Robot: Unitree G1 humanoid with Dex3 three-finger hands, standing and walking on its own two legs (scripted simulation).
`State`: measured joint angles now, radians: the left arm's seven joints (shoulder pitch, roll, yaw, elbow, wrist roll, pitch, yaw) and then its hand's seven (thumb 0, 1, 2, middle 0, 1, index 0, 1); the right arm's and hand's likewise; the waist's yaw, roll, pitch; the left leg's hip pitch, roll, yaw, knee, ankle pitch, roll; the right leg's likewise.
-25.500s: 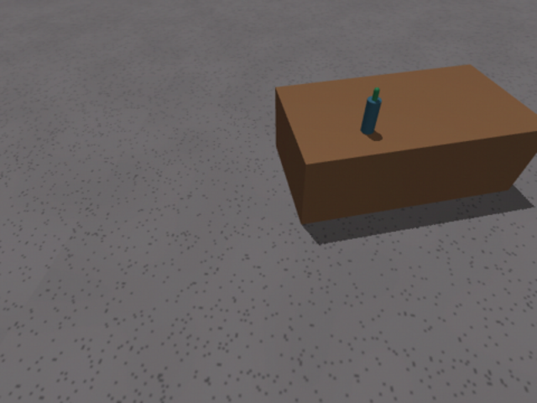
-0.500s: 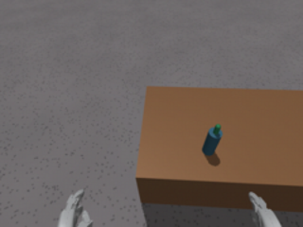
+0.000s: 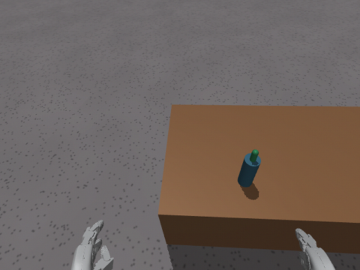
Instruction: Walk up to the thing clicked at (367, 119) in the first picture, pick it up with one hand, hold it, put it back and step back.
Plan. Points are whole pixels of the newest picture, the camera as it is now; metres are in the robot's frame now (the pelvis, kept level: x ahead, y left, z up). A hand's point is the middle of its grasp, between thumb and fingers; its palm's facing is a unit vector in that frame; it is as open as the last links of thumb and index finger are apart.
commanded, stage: home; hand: right
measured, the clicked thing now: (249, 167) +0.52 -0.21 -0.22
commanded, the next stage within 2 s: stand in 1.56 s
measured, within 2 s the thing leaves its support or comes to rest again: neither
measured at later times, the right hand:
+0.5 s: hand out of the picture +0.16 -0.17 -0.05, palm faces +0.04 +0.98 -0.22, open 17.5 cm
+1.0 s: hand out of the picture +0.16 -0.16 -0.04, palm faces +0.04 +0.98 -0.22, open 17.5 cm
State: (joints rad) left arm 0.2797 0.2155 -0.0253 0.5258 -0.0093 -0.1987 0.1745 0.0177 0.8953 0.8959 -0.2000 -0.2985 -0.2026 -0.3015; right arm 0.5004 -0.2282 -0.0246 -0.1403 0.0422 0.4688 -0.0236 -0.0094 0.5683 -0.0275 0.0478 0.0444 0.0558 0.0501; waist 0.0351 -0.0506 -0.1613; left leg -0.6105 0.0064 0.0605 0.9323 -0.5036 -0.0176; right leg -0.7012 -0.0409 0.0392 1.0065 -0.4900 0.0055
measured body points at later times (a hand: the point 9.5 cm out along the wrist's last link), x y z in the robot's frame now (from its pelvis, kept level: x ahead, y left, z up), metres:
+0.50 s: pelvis +0.00 +0.01 +0.00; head +0.02 +0.01 +0.45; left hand +0.16 +0.25 -0.07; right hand +0.15 -0.22 -0.03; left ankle -0.02 +0.13 -0.68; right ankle +0.01 -0.12 -0.68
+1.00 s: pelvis +0.00 +0.01 +0.00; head +0.02 +0.02 +0.45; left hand +0.16 +0.26 -0.07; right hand +0.16 -0.21 -0.03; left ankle -0.02 +0.13 -0.68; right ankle +0.01 -0.12 -0.68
